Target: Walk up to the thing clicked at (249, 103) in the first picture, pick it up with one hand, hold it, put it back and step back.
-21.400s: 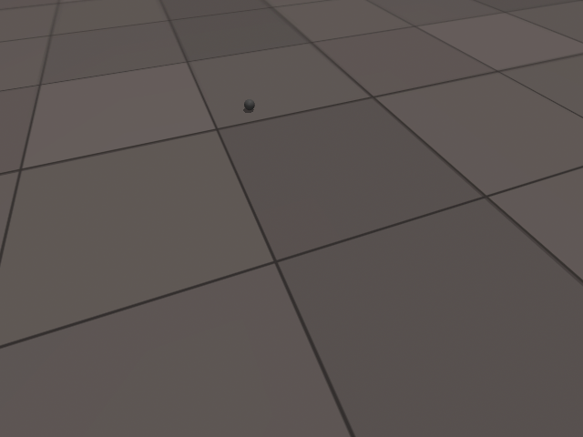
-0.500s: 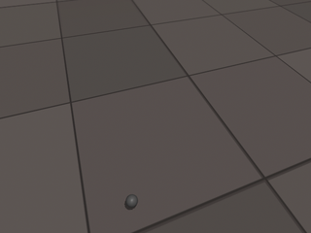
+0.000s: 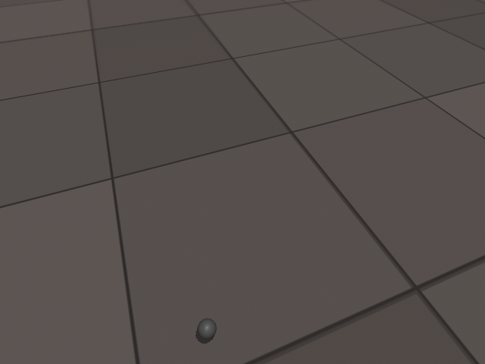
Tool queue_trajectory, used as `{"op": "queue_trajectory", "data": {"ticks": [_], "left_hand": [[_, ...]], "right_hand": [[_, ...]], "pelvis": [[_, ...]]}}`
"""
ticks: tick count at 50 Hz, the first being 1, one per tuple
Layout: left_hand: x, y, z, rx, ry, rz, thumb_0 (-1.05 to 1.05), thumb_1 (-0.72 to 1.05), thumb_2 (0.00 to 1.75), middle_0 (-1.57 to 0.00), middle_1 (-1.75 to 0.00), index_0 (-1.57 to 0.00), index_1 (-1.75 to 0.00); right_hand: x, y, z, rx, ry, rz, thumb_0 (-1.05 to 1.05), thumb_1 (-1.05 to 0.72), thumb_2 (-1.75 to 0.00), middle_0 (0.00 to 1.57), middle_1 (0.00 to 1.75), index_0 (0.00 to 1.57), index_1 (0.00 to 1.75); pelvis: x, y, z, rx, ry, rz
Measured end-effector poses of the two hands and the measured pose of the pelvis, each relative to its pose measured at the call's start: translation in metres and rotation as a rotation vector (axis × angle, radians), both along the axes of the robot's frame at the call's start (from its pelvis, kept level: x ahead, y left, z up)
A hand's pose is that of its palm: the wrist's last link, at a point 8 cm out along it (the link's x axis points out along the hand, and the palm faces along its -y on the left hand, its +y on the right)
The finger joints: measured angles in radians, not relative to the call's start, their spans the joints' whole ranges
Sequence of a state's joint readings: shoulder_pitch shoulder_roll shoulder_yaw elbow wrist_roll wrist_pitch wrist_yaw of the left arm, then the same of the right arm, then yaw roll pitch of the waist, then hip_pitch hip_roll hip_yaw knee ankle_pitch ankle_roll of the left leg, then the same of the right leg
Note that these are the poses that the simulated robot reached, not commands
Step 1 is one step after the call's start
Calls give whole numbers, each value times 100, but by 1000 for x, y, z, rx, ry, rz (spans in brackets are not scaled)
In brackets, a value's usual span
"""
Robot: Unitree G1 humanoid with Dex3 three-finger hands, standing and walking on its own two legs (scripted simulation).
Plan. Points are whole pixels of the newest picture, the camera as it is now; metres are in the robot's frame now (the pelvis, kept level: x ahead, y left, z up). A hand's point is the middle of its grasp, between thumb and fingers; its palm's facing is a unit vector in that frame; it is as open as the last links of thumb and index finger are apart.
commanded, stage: walk up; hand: left
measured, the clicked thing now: (206, 328) +0.40 +0.16 -0.74
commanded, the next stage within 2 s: stand in 0.90 s
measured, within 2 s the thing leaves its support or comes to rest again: neither
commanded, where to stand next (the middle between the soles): +0.02 -0.02 m, yaw -1 degrees
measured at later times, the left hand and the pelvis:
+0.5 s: hand out of the picture +0.10 +0.26 -0.15, palm faces -0.01 -0.95 -0.32, open 7.4 cm; pelvis +0.00 +0.00 +0.00, yaw -1 degrees
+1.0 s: hand out of the picture +0.08 +0.26 -0.15, palm faces -0.02 -0.95 -0.31, open 7.4 cm; pelvis +0.00 +0.01 +0.01, yaw +0 degrees
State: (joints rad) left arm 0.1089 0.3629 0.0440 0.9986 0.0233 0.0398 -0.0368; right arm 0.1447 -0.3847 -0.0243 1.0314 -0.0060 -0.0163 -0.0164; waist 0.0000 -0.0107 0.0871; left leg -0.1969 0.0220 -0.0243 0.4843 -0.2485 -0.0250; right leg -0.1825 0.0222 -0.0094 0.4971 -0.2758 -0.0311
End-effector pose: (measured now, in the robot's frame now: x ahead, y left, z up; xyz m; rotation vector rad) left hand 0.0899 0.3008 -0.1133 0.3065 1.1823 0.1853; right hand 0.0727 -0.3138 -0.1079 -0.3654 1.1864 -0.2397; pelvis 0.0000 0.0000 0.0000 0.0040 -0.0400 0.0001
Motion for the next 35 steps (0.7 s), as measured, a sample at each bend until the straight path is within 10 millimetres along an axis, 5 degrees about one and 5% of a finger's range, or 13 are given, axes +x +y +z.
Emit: {"op": "queue_trajectory", "data": {"ticks": [11,35], "left_hand": [[12,-6,-2,-23,-9,-11,1,91,90,-20,-30,-20,-30],[-3,6,0,-17,21,18,1,91,90,-20,-30,-20,-30]], "right_hand": [[-15,-8,8,-28,33,-21,1,-90,-90,20,30,20,30],[1,14,6,9,3,14,1,-90,-90,20,30,20,30]], "pelvis": [[3,-3,3,-4,8,-5],[2,5,6,-7,9,-12]]}}
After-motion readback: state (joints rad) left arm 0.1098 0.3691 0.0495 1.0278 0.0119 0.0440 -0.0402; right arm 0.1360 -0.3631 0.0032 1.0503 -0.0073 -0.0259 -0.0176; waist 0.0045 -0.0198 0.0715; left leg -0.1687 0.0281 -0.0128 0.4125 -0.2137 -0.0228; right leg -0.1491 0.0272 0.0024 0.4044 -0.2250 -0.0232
